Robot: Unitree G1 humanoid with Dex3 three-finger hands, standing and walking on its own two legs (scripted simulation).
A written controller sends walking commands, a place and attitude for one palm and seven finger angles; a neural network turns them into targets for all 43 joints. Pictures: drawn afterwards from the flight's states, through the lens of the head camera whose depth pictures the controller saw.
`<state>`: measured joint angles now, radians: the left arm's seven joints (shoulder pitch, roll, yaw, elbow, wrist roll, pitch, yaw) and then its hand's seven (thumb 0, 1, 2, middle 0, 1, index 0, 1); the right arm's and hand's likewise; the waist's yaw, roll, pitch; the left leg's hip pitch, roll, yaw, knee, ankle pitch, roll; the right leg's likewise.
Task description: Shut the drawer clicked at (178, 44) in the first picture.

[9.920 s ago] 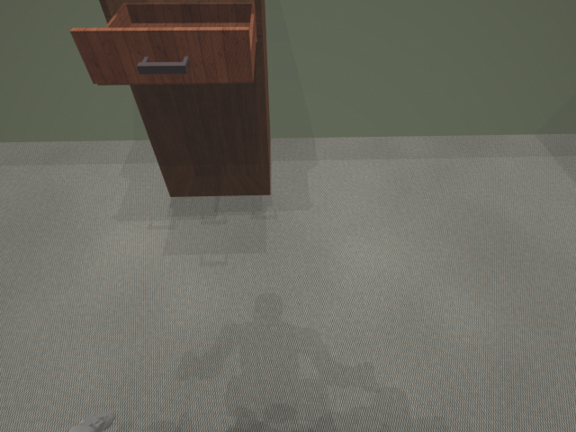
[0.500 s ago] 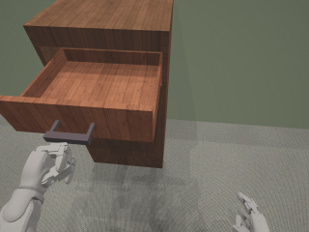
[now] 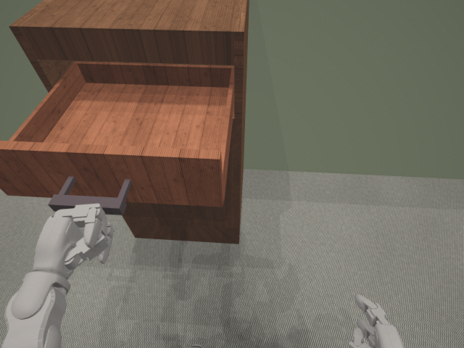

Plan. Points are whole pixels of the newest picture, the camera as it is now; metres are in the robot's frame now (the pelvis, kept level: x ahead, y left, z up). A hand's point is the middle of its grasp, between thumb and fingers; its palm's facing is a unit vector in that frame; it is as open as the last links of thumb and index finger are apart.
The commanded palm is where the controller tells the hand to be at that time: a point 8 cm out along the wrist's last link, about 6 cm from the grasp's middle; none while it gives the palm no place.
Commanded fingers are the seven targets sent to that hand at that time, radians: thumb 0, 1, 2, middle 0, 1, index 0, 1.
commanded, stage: bring the fist close to the handle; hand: left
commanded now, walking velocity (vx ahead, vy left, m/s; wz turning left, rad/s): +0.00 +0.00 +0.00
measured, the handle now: (93, 194) +0.35 +0.26 +0.07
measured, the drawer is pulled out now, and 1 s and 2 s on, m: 0.28 0.20 0.09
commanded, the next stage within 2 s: push the drawer shut in 0.12 s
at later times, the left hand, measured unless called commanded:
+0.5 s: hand (106, 230) +0.28 +0.22 +0.07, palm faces -0.01 -1.00 -0.05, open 3.1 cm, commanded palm +0.27 +0.27 +0.08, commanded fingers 0.00 0.90 0.90 -1.40 -1.60 -1.40 -1.60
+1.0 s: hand (114, 196) +0.35 +0.22 +0.07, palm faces -0.03 -1.00 -0.02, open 3.0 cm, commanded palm +0.34 +0.27 +0.08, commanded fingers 0.00 0.90 0.90 -1.40 -1.60 -1.40 -1.60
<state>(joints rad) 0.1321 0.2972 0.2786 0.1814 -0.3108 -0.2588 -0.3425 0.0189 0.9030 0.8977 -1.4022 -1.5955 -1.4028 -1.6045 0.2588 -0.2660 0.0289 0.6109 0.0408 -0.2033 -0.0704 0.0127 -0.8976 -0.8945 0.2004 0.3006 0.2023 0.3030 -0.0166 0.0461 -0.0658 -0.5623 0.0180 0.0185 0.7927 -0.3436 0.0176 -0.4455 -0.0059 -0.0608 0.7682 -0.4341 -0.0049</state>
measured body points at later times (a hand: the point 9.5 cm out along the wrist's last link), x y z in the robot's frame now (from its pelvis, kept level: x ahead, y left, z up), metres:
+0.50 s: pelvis +0.00 -0.01 +0.00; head +0.03 -0.02 +0.45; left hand +0.28 +0.27 +0.08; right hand +0.16 -0.26 -0.09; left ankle +0.03 +0.11 -0.71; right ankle -0.03 -0.12 -0.71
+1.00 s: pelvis -0.01 +0.00 +0.00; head +0.04 -0.01 +0.44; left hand +0.35 +0.28 +0.08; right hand +0.10 -0.27 -0.11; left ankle +0.03 +0.11 -0.71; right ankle -0.03 -0.12 -0.71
